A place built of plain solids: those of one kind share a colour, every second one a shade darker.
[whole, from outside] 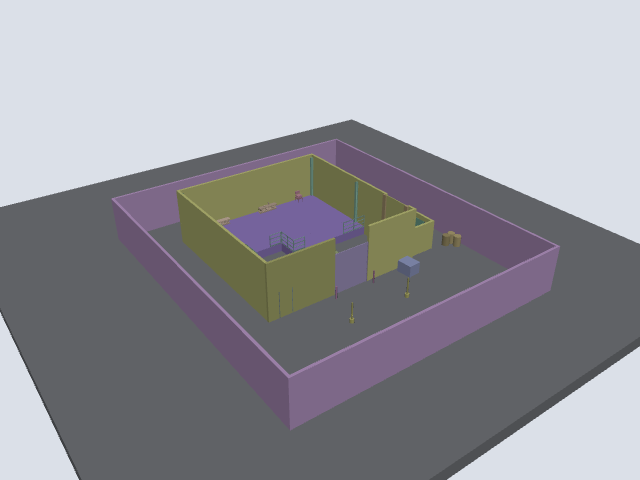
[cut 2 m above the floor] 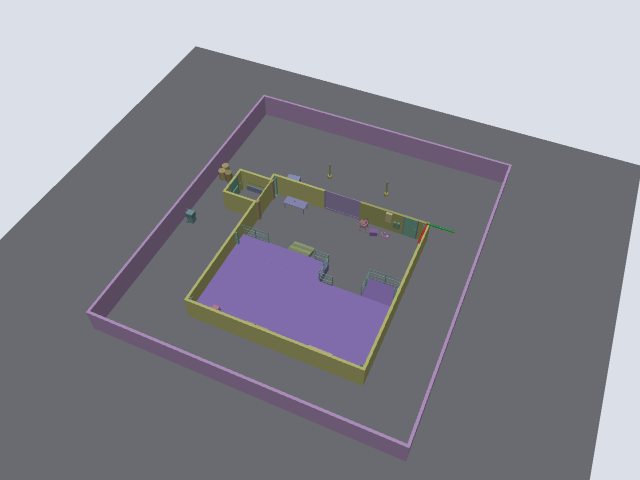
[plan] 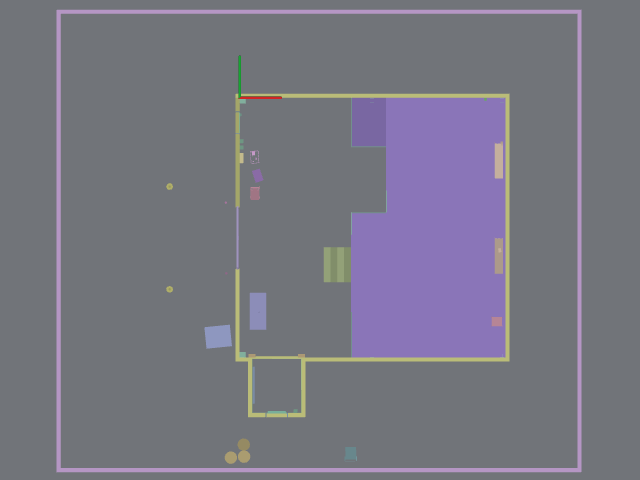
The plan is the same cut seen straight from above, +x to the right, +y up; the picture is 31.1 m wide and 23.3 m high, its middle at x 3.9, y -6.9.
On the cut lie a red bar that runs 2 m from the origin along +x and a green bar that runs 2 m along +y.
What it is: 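A works' assembly hall with a stage; one tall room on two levels; a low floor behind the doors and a raised floor 0.70 m over it, whose front bears 2 heads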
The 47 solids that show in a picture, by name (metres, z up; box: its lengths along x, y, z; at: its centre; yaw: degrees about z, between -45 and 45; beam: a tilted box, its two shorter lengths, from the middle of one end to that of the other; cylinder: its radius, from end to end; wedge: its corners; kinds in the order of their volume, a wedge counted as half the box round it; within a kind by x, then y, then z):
{
 "yard_bound_1": {"box": [0.2, 22.45, 3.75], "at": [-8.79, -6.94, 1.82]},
 "yard_bound_2": {"box": [25.48, 0.2, 3.75], "at": [3.85, -18.07, 1.82]},
 "yard_bound_3": {"box": [25.48, 0.2, 3.75], "at": [3.85, 4.18, 1.82]},
 "yard_bound_4": {"box": [0.2, 22.45, 3.75], "at": [16.5, -6.94, 1.82]},
 "raised_floor_bank_1": {"box": [1.7, 7.05, 0.75], "at": [6.25, -9.07, 0.33]},
 "raised_floor_bank_2": {"box": [1.7, 2.4, 0.75], "at": [6.25, -1.2, 0.33]},
 "raised_floor_bank_3": {"box": [5.8, 12.6, 0.75], "at": [10.0, -6.3, 0.33]},
 "wall_1": {"box": [0.2, 4.51, 4.65], "at": [-0.1, -10.55, 2.27]},
 "wall_2": {"box": [0.2, 5.51, 4.65], "at": [-0.1, -2.55, 2.27]},
 "wall_3": {"box": [0.8, 0.2, 4.65], "at": [0.2, -12.7, 2.27]},
 "wall_4": {"box": [0.2, 2.9, 2.55], "at": [0.5, -14.05, 1.23]},
 "wall_5": {"box": [2.8, 0.2, 2.55], "at": [1.8, -15.4, 1.23]},
 "wall_6": {"box": [2.4, 0.06, 2.55], "at": [1.8, -12.63, 1.23]},
 "wall_7": {"box": [2.52, 0.06, 4.65], "at": [1.8, -12.57, 2.27]},
 "wall_8": {"box": [0.2, 2.9, 2.55], "at": [3.1, -14.05, 1.23]},
 "wall_9": {"box": [13.3, 0.2, 4.65], "at": [6.45, 0.1, 2.27]},
 "wall_10": {"box": [10.1, 0.2, 4.65], "at": [8.05, -12.7, 2.27]},
 "wall_11": {"box": [0.2, 13.0, 4.65], "at": [13.0, -6.3, 2.27]},
 "beyond_pallets_1": {"box": [1.24, 1.05, 0.94], "at": [-1.04, -11.59, 0.46], "yaw": 5.6},
 "door_landing_1": {"box": [0.35, 1.7, 0.19], "at": [4.25, -8.1, 0.04]},
 "door_landing_2": {"box": [0.35, 1.7, 0.33], "at": [4.58, -8.1, 0.12]},
 "door_landing_3": {"box": [0.35, 1.7, 0.47], "at": [4.91, -8.1, 0.18]},
 "door_landing_4": {"box": [0.35, 1.7, 0.61], "at": [5.24, -8.1, 0.26]},
 "beyond_drums_1": {"cylinder": 0.3, "from": [-0.43, -17.46, -0.06], "to": [-0.43, -17.46, 0.87]},
 "beyond_drums_2": {"cylinder": 0.3, "from": [0.2, -16.84, -0.06], "to": [0.2, -16.84, 0.87]},
 "beyond_drums_3": {"cylinder": 0.3, "from": [0.22, -17.42, -0.06], "to": [0.22, -17.42, 0.87]},
 "roller_shutter_1": {"box": [0.06, 2.86, 3.35], "at": [-0.12, -6.8, 1.62]},
 "roller_shutter_2": {"box": [0.1, 2.85, 0.1], "at": [-0.1, -6.8, 0.0]},
 "roller_shutter_3": {"box": [0.07, 2.86, 0.14], "at": [-0.1, -6.8, 0.1]},
 "pier_1": {"box": [0.34, 0.17, 4.65], "at": [0.6, -12.52, 2.27]},
 "pier_2": {"box": [0.34, 0.17, 4.65], "at": [3.0, -12.52, 2.27]},
 "beyond_wheeled_bin_1": {"box": [0.48, 0.51, 1.08], "at": [5.39, -17.25, 0.48], "yaw": 0.1},
 "beyond_wheeled_bin_2": {"box": [0.53, 0.6, 0.4], "at": [5.39, -17.25, 0.82], "yaw": 0.1},
 "door_leaf_1": {"box": [0.044, 1.0, 2.15], "at": [0.0, -1.2, 1.02]},
 "door_leaf_2": {"box": [1.0, 0.044, 2.15], "at": [1.8, -15.3, 1.02]},
 "carton_1": {"box": [0.4, 0.6, 0.45], "at": [0.88, -3.77, 0.17], "yaw": 18.0},
 "bench_things_1": {"box": [0.4, 1.69, 0.07], "at": [12.58, -3.07, 1.12]},
 "bench_things_2": {"box": [0.4, 1.71, 0.07], "at": [12.59, -7.68, 1.12]},
 "radiator_1": {"box": [0.1, 1.8, 0.5], "at": [0.69, -13.95, 0.4]},
 "distribution_board_1": {"box": [0.18, 0.5, 0.91], "at": [0.09, -2.92, 1.5]},
 "mess_table_1": {"box": [0.8, 1.8, 0.029], "at": [0.89, -10.36, 0.73]},
 "chair_stack_1": {"box": [0.41, 0.43, 0.04], "at": [0.74, -4.74, 0.81], "yaw": 0.1},
 "chair_stack_2": {"box": [0.4, 0.45, 0.15], "at": [12.44, -10.86, 1.25]},
 "steel_column_1": {"box": [0.2, 0.014, 4.45], "at": [6.45, -12.4, 2.17]},
 "steel_column_2": {"box": [0.2, 0.014, 4.45], "at": [12.76, -12.4, 2.17]},
 "deck_rail_1": {"box": [0.05, 2.2, 0.05], "at": [5.43, -11.5, 1.73]},
 "deck_rail_2": {"box": [0.05, 2.4, 0.05], "at": [5.43, -1.2, 1.73]}
}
